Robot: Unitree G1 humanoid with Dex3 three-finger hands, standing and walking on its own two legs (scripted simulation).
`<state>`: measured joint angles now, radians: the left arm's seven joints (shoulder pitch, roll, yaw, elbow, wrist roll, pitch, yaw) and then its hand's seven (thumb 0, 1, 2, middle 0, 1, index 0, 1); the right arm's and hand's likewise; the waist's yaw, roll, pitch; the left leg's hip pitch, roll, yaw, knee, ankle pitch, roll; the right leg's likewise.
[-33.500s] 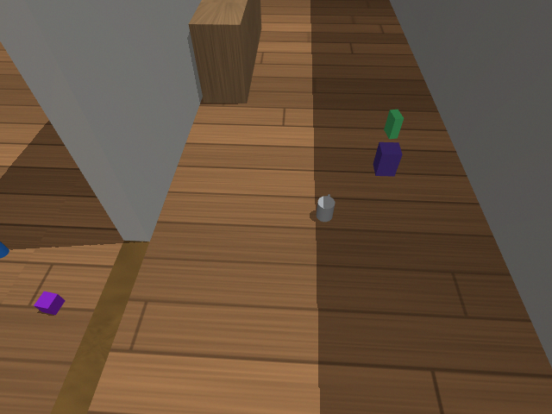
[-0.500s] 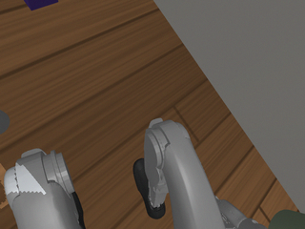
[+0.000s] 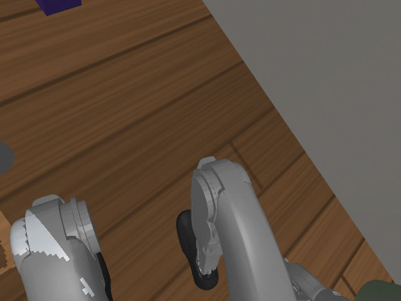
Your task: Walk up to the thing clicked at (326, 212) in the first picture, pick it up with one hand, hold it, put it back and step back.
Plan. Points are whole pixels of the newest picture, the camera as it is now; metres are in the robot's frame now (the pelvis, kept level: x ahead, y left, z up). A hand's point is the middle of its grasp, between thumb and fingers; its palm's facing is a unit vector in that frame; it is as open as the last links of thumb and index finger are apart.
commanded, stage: settle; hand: left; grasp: from above
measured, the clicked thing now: out of the picture +0.44 +0.33 -0.24
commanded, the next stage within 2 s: lift in 0.64 s
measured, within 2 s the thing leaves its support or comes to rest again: leaves its support in 0.10 s
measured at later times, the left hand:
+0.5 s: hand out of the picture +0.40 +0.34 -0.12, palm faces -0.47 -0.12 -0.87, open 10.3 cm
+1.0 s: hand out of the picture +0.39 +0.33 -0.07, palm faces -0.45 -0.11 -0.89, open 10.3 cm
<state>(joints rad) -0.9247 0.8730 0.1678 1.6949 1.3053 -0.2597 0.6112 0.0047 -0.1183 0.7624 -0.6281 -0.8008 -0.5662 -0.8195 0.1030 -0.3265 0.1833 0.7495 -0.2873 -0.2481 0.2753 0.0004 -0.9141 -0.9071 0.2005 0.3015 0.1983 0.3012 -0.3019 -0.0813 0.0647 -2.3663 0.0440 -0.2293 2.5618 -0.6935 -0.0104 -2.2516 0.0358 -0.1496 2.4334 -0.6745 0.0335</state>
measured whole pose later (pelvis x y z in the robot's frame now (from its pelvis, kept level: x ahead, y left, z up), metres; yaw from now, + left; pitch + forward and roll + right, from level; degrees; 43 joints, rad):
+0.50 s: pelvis +0.00 +0.00 +0.05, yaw +4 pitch +33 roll -8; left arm -0.82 0.69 0.07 1.28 1.17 -0.17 0.31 0.02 -0.08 0.69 -0.63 -0.77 -0.59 -0.76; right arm 0.10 -0.29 0.04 0.74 -0.13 -0.10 0.22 0.00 -0.92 -0.91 0.20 0.30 0.20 0.30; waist -0.18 0.00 -0.05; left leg -2.28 0.04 -0.14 2.37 -0.68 0.00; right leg -2.19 0.01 -0.09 2.29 -0.69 0.02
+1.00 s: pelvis -0.01 +0.00 +0.07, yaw +6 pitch +33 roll -7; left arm -0.79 0.66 0.06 1.18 1.16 -0.16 0.24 0.01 -0.12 0.70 -0.71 -0.70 -0.66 -0.70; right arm 0.18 -0.26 0.01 0.74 -0.08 -0.04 0.12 0.00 -0.93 -0.91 0.20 0.30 0.20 0.30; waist -0.18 0.03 -0.10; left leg -2.23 0.04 -0.11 2.27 -0.64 0.00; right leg -2.14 0.00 -0.07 2.21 -0.66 0.02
